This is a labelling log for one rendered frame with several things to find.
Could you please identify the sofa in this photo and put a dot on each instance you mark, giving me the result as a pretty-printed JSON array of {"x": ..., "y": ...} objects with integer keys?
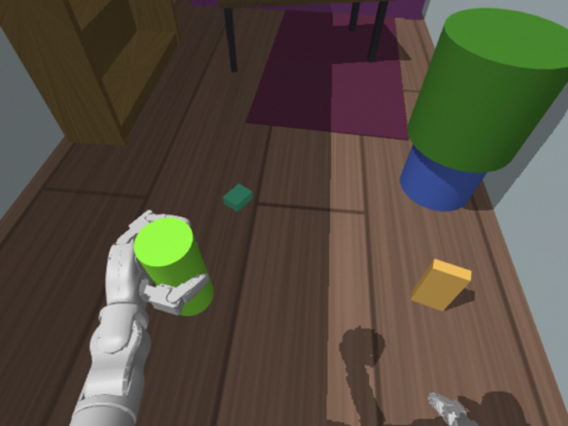
[{"x": 408, "y": 9}]

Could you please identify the potted plant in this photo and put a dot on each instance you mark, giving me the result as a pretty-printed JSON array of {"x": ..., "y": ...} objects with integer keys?
[{"x": 492, "y": 77}]

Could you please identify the left robot arm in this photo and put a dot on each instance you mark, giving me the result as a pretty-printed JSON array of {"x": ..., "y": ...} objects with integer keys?
[{"x": 113, "y": 389}]

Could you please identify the left robot hand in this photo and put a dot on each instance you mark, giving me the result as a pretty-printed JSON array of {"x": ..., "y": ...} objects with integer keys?
[{"x": 128, "y": 281}]

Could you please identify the coffee table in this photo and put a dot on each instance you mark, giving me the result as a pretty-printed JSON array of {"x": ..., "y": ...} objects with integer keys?
[{"x": 227, "y": 5}]

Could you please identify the right robot hand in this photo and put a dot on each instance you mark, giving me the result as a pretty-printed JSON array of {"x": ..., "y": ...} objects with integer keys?
[{"x": 453, "y": 413}]

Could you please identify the bookshelf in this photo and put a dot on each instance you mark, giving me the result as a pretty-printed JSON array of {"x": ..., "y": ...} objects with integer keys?
[{"x": 94, "y": 62}]

